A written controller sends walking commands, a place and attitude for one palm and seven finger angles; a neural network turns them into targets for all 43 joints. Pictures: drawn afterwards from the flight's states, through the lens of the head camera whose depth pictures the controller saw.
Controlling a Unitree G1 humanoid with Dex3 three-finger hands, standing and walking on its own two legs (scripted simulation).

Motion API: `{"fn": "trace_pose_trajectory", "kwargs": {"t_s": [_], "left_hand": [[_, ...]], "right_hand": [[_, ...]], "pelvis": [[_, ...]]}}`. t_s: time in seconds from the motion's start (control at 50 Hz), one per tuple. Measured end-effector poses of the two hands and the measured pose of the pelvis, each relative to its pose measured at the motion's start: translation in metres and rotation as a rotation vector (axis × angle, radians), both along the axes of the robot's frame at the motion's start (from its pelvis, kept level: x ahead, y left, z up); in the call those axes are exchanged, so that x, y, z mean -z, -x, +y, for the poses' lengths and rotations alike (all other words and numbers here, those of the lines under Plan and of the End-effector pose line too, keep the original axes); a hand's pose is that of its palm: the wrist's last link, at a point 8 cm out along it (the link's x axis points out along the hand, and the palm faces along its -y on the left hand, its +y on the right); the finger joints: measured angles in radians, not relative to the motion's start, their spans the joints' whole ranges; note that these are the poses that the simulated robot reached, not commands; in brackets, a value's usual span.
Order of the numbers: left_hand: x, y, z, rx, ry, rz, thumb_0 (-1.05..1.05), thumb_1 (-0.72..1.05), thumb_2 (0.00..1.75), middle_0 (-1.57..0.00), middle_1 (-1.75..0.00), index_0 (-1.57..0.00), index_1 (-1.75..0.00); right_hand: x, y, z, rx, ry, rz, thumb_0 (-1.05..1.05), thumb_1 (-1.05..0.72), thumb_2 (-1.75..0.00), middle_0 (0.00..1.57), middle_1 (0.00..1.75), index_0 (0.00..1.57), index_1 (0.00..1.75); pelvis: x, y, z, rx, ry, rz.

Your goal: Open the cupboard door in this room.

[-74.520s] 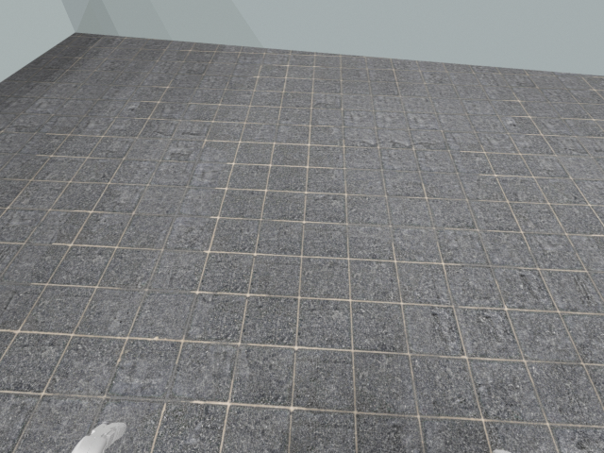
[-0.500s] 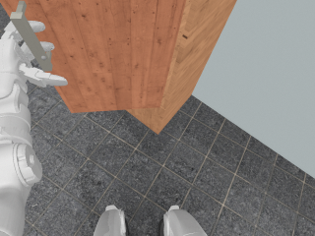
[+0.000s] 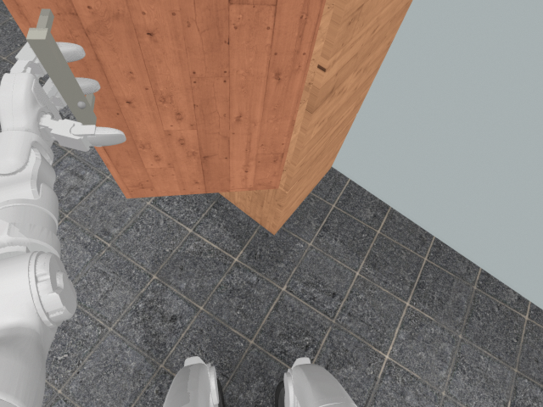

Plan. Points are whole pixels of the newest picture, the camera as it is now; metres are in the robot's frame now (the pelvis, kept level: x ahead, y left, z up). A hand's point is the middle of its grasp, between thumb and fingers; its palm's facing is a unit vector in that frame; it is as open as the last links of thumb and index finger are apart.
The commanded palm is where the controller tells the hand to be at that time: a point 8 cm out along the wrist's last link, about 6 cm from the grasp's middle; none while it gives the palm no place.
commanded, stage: close the thumb around the handle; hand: left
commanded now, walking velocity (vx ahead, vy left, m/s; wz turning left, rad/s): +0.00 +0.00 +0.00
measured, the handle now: (69, 74) +0.58 +0.24 +0.09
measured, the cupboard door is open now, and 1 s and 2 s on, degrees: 45 53 87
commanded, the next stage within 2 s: pull the door open along its arc in 0.52 s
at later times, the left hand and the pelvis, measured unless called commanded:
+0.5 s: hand (83, 103) +0.52 +0.22 +0.09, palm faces +0.05 -1.00 -0.01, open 5.6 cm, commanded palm +0.50 +0.25 +0.08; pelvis +0.00 +0.00 +0.00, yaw +0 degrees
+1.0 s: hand (84, 132) +0.47 +0.21 +0.09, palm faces +0.02 -1.00 -0.01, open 5.7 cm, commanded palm +0.42 +0.26 +0.08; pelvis +0.02 +0.00 +0.01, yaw -1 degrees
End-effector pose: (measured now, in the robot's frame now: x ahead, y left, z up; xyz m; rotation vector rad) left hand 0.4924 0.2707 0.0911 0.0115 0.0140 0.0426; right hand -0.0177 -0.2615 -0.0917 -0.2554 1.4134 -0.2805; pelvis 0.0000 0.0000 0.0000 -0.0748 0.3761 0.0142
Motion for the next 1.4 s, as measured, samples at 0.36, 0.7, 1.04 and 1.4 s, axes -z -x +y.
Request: {"fn": "trace_pose_trajectory", "kwargs": {"t_s": [0.36, 0.7, 1.04, 1.4], "left_hand": [[0.001, -0.004, 0.001, -0.004, -0.002, 0.005, 0.00, 0.54, 0.74, -0.37, -1.31, -0.36, -1.31], [0.003, -0.004, -0.001, -0.014, -0.005, 0.007, 0.01, 0.75, 0.82, -0.36, -1.35, -0.35, -1.34], [0.004, 0.054, -0.012, 0.037, 0.002, -0.020, 0.00, 0.73, 0.75, -0.37, -1.34, -0.35, -1.34], [0.004, 0.198, -0.112, -0.272, 0.074, -0.033, 0.01, 0.67, 0.71, -0.37, -1.31, -0.37, -1.30]], "right_hand": [[0.003, -0.003, 0.003, -0.017, -0.001, 0.004, 0.00, -0.90, -0.90, 0.20, 0.30, 0.21, 0.30], [0.002, -0.001, 0.001, -0.004, -0.006, 0.018, 0.00, -0.90, -0.90, 0.20, 0.30, 0.21, 0.30], [-0.006, -0.053, 0.000, 0.000, -0.054, -0.141, 0.00, -0.90, -0.90, 0.20, 0.30, 0.21, 0.30], [-0.033, -0.201, 0.031, -0.247, -0.198, -0.577, 0.01, -0.90, -0.90, 0.20, 0.30, 0.20, 0.30]], "pelvis": [[0.002, 0.001, 0.002, -0.007, 0.002, 0.007], [0.000, -0.002, 0.000, -0.002, 0.000, 0.008], [-0.015, -0.018, -0.003, 0.023, -0.026, -0.055], [-0.024, -0.015, -0.021, 0.007, -0.073, -0.187]]}}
